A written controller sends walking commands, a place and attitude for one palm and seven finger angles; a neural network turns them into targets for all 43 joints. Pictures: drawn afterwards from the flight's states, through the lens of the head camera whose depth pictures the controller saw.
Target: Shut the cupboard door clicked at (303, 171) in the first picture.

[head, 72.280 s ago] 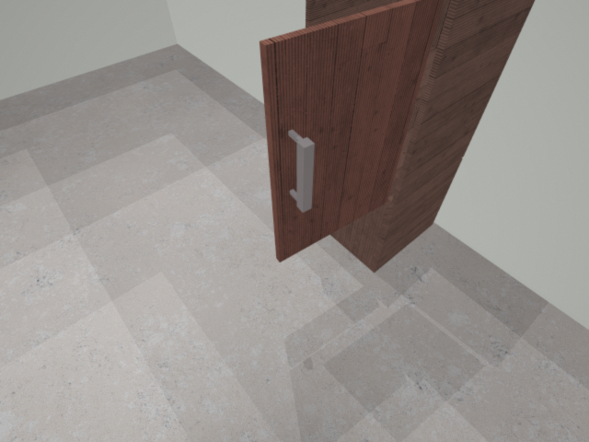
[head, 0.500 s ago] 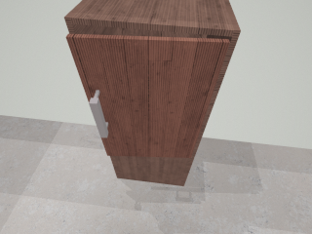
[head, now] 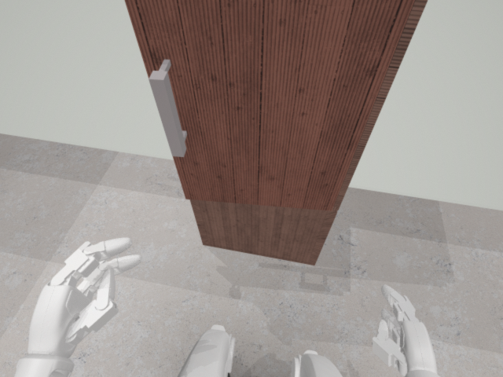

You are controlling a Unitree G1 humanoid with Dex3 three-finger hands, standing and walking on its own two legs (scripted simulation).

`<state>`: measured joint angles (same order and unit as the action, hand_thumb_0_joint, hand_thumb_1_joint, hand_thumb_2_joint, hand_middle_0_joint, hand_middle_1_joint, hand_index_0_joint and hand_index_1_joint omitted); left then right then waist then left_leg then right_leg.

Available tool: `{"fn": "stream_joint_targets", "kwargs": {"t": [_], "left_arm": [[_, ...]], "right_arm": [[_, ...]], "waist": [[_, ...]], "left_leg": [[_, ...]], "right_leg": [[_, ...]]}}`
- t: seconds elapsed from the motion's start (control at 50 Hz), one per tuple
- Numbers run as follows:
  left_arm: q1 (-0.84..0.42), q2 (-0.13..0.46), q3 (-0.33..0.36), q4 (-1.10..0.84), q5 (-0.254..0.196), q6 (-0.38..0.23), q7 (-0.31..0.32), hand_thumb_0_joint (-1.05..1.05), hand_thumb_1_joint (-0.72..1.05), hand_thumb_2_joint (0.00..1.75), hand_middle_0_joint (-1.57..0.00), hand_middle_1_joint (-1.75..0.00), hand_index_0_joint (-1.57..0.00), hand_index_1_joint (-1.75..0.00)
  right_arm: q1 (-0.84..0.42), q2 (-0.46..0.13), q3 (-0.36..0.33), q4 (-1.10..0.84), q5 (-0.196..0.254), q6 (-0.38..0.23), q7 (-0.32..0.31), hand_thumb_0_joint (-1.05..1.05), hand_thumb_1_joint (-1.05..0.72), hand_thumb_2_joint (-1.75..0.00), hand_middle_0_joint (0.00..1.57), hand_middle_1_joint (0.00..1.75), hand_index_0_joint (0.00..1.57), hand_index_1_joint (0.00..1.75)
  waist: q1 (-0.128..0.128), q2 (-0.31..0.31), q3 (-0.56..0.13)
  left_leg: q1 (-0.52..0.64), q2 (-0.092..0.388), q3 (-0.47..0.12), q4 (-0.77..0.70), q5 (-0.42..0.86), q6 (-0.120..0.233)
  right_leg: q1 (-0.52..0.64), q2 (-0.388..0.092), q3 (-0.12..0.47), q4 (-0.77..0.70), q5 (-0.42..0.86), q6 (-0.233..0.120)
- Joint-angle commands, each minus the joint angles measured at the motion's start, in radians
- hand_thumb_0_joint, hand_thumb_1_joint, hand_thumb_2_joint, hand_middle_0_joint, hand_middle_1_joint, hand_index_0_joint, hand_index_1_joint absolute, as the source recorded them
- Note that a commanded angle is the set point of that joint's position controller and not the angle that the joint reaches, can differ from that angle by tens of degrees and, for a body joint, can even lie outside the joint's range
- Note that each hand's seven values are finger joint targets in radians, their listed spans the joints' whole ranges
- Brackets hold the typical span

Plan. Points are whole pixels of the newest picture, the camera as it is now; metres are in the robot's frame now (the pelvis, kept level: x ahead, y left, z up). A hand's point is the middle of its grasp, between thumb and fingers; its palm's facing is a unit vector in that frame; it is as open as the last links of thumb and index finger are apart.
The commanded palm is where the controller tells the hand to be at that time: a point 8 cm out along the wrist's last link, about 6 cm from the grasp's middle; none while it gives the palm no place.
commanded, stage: raise the hand and make a fist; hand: left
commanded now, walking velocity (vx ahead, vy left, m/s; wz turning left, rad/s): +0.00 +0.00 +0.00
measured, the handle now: (173, 111) +0.54 +0.21 +0.10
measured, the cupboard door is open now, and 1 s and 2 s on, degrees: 6 6 6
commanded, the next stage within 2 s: bring the fist close to the handle in 1.38 s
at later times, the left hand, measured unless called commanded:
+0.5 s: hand (112, 275) +0.23 +0.22 +0.08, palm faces +0.03 -1.00 -0.04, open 3.5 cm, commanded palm +0.20 +0.27 +0.09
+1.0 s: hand (114, 256) +0.25 +0.21 +0.10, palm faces +0.02 -1.00 -0.05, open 3.1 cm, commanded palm +0.22 +0.26 +0.11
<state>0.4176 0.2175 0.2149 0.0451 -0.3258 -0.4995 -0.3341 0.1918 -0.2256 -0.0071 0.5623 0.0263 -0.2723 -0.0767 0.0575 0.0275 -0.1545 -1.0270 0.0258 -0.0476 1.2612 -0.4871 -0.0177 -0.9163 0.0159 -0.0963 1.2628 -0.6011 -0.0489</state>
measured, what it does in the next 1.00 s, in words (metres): stands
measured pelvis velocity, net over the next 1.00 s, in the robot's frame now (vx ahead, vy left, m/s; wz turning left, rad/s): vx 0.02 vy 0.02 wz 0.00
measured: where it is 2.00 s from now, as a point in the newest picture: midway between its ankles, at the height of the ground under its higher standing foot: outside the picture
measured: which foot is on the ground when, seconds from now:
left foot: down 0.00-1.00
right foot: down 0.00-1.00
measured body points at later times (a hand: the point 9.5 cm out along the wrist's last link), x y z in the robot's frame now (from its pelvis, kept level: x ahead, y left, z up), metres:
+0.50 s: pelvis +0.01 +0.03 +0.02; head +0.07 +0.05 +0.47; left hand +0.22 +0.27 +0.08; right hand +0.19 -0.21 -0.04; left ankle +0.07 +0.13 -0.63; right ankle +0.01 -0.09 -0.63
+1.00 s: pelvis +0.02 +0.02 +0.04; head +0.06 +0.03 +0.49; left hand +0.24 +0.27 +0.11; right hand +0.19 -0.21 -0.03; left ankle +0.07 +0.13 -0.63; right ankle +0.01 -0.09 -0.63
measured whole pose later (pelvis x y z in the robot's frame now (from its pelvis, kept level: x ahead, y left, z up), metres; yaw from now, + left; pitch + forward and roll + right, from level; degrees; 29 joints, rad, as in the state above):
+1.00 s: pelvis +0.02 +0.02 +0.04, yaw +0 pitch +12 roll -3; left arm 0.37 0.25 0.15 -0.05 -0.27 -0.32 -0.21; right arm 0.27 -0.24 0.03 0.49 0.02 -0.17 -0.06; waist 0.00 0.04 -0.14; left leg -0.84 0.02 -0.03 1.09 -0.45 0.02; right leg -0.72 0.01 -0.08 1.05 -0.53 -0.01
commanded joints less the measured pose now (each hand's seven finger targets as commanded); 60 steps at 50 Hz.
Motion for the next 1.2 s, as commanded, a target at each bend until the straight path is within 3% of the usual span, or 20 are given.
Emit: {"fn": "stream_joint_targets", "kwargs": {"t": [0.0, 0.06, 0.1, 0.16, 0.22, 0.3, 0.38, 0.42, 0.66, 0.72, 0.76, 0.78, 0.88, 0.94, 1.0, 1.02, 1.18], "left_arm": [[-0.114, 0.147, 0.026, -0.179, -0.016, 0.018, -0.013, 0.0, 0.9, 0.9, -0.69, -0.84, -0.69, -0.84], [-0.051, 0.152, 0.054, -0.218, -0.019, 0.082, 0.019, 0.0, 0.9, 0.9, -0.75, -0.9, -0.75, -0.9], [-0.011, 0.166, 0.086, -0.223, -0.004, 0.104, 0.066, 0.0, 0.9, 0.9, -0.79, -0.94, -0.79, -0.94], [0.008, 0.125, 0.053, -0.287, 0.014, 0.084, 0.121, 0.0, 0.9, 0.9, -0.84, -1.0, -0.84, -1.0], [0.003, 0.115, 0.024, -0.291, 0.036, 0.052, 0.148, 0.0, 0.9, 0.9, -0.9, -1.06, -0.9, -1.06], [-0.013, 0.113, -0.006, -0.289, 0.047, 0.032, 0.148, 0.0, 0.9, 0.9, -0.97, -1.14, -0.97, -1.14], [-0.033, 0.121, -0.018, -0.338, 0.047, 0.032, 0.145, 0.0, 0.9, 0.9, -1.04, -1.22, -1.04, -1.22], [-0.022, 0.129, -0.008, -0.353, 0.049, 0.038, 0.152, 0.0, 0.9, 0.9, -1.08, -1.26, -1.08, -1.26], [-0.066, 0.123, -0.022, -0.337, 0.051, 0.095, 0.141, 0.0, 0.9, 0.9, -1.3, -1.5, -1.3, -1.5], [-0.072, 0.131, -0.011, -0.337, 0.049, 0.103, 0.142, 0.0, 0.9, 0.9, -1.3, -1.5, -1.3, -1.5], [-0.072, 0.129, -0.009, -0.325, 0.044, 0.103, 0.138, 0.0, 0.9, 0.9, -1.3, -1.5, -1.3, -1.5], [-0.083, 0.132, -0.008, -0.338, 0.044, 0.102, 0.138, 0.0, 0.9, 0.9, -1.3, -1.5, -1.3, -1.5], [-0.098, 0.136, -0.002, -0.306, 0.035, 0.106, 0.13, 0.0, 0.9, 0.9, -1.3, -1.5, -1.3, -1.5], [-0.113, 0.144, 0.0, -0.316, 0.036, 0.11, 0.132, 0.0, 0.9, 0.9, -1.3, -1.5, -1.3, -1.5], [-0.093, 0.155, 0.02, -0.282, 0.028, 0.114, 0.132, 0.0, 0.9, 0.9, -1.3, -1.5, -1.3, -1.5], [-0.09, 0.134, 0.004, -0.279, 0.028, 0.114, 0.129, 0.0, 0.9, 0.9, -1.3, -1.5, -1.3, -1.5], [-0.116, 0.138, 0.011, -0.267, 0.02, 0.087, 0.12, 0.0, 0.9, 0.9, -1.3, -1.5, -1.3, -1.5]], "right_arm": [[-0.018, -0.134, -0.045, -0.144, 0.013, -0.057, -0.03, 0.0, -0.9, -0.9, 0.2, 0.3, 0.2, 0.3], [-0.018, -0.123, -0.048, -0.169, 0.014, -0.044, -0.024, 0.0, -0.9, -0.9, 0.2, 0.3, 0.2, 0.3], [-0.026, -0.112, -0.047, -0.172, 0.007, -0.029, -0.018, 0.0, -0.9, -0.9, 0.2, 0.3, 0.2, 0.3], [-0.019, -0.108, -0.047, -0.18, -0.003, -0.018, -0.004, 0.0, -0.9, -0.9, 0.2, 0.3, 0.2, 0.3], [-0.01, -0.116, -0.046, -0.181, -0.012, -0.007, 0.003, 0.0, -0.9, -0.9, 0.2, 0.3, 0.2, 0.3], [0.001, -0.131, -0.042, -0.186, -0.014, 0.003, 0.006, 0.0, -0.9, -0.9, 0.2, 0.3, 0.2, 0.3], [0.008, -0.138, -0.038, -0.202, -0.011, 0.007, 0.006, 0.0, -0.9, -0.9, 0.2, 0.3, 0.2, 0.3], [0.012, -0.136, -0.038, -0.206, -0.012, 0.013, 0.005, 0.0, -0.9, -0.9, 0.2, 0.3, 0.2, 0.3], [0.02, -0.139, -0.021, -0.228, -0.008, 0.042, 0.005, 0.0, -0.9, -0.9, 0.2, 0.3, 0.2, 0.3], [0.022, -0.134, -0.016, -0.23, -0.009, 0.044, 0.006, 0.0, -0.9, -0.9, 0.2, 0.3, 0.2, 0.3], [0.022, -0.136, -0.017, -0.227, -0.009, 0.044, 0.006, 0.0, -0.9, -0.9, 0.2, 0.3, 0.2, 0.3], [0.022, -0.137, -0.016, -0.229, -0.008, 0.044, 0.006, 0.0, -0.9, -0.9, 0.2, 0.3, 0.2, 0.3], [0.025, -0.138, -0.015, -0.223, -0.006, 0.045, 0.005, 0.0, -0.9, -0.9, 0.2, 0.3, 0.2, 0.3], [0.025, -0.137, -0.014, -0.222, -0.004, 0.043, 0.004, 0.0, -0.9, -0.9, 0.2, 0.3, 0.2, 0.3], [0.028, -0.139, -0.017, -0.217, -0.007, 0.044, 0.002, 0.0, -0.9, -0.9, 0.2, 0.3, 0.2, 0.3], [0.026, -0.135, -0.018, -0.219, -0.004, 0.045, 0.003, 0.0, -0.9, -0.9, 0.2, 0.3, 0.2, 0.3], [0.022, -0.137, -0.021, -0.216, -0.007, 0.046, 0.006, 0.0, -0.9, -0.9, 0.2, 0.3, 0.2, 0.3]], "waist": [[-0.065, -0.004, -0.139], [-0.031, -0.006, -0.199], [-0.012, -0.004, -0.203], [-0.019, 0.03, -0.205], [-0.039, 0.017, -0.18], [-0.053, 0.03, -0.152], [-0.055, 0.07, -0.179], [-0.051, 0.059, -0.199], [-0.061, 0.053, -0.152], [-0.058, 0.062, -0.146], [-0.062, 0.034, -0.15], [-0.059, 0.059, -0.149], [-0.063, 0.024, -0.136], [-0.059, 0.05, -0.139], [-0.055, 0.005, -0.143], [-0.058, 0.0, -0.14], [-0.057, -0.003, -0.139]], "left_leg": [[0.17, -0.016, 0.002, -0.172, 0.043, 0.054], [0.22, -0.02, 0.001, -0.218, 0.102, 0.051], [0.241, -0.018, -0.002, -0.244, 0.14, 0.05], [0.301, -0.016, -0.011, -0.281, 0.176, 0.042], [0.302, -0.013, -0.017, -0.283, 0.182, 0.041], [0.298, -0.01, -0.029, -0.299, 0.127, 0.04], [0.339, -0.011, -0.033, -0.32, 0.111, 0.036], [0.359, -0.01, -0.036, -0.325, 0.137, 0.036], [0.383, -0.012, -0.038, -0.356, 0.132, 0.033], [0.389, -0.016, -0.031, -0.357, 0.156, 0.035], [0.391, -0.015, -0.026, -0.354, 0.161, 0.036], [0.395, -0.016, -0.026, -0.358, 0.159, 0.034], [0.382, -0.021, -0.012, -0.353, 0.166, 0.038], [0.397, -0.022, -0.008, -0.361, 0.177, 0.039], [0.381, -0.025, -0.005, -0.354, 0.194, 0.042], [0.378, -0.027, 0.004, -0.348, 0.199, 0.042], [0.353, -0.029, 0.014, -0.327, 0.188, 0.041]], "right_leg": [[0.052, -0.003, 0.167, -0.361, -0.047, 0.037], [0.12, -0.007, 0.138, -0.356, 0.043, 0.038], [0.146, 0.004, 0.104, -0.335, 0.107, 0.034], [0.137, 0.012, 0.047, -0.299, 0.194, 0.028], [0.115, 0.015, 0.033, -0.288, 0.21, 0.026], [0.091, 0.02, 0.025, -0.287, 0.167, 0.022], [0.101, 0.018, 0.023, -0.297, 0.168, 0.02], [0.119, 0.02, 0.019, -0.297, 0.192, 0.019], [0.156, 0.025, 0.015, -0.337, 0.206, 0.02], [0.177, 0.024, 0.018, -0.349, 0.226, 0.019], [0.182, 0.025, 0.022, -0.357, 0.229, 0.022], [0.181, 0.024, 0.022, -0.356, 0.227, 0.021], [0.204, 0.02, 0.038, -0.381, 0.234, 0.026], [0.222, 0.017, 0.045, -0.39, 0.242, 0.024], [0.247, 0.017, 0.054, -0.396, 0.262, 0.028], [0.247, 0.012, 0.061, -0.403, 0.269, 0.031], [0.245, 0.002, 0.093, -0.409, 0.251, 0.037]]}}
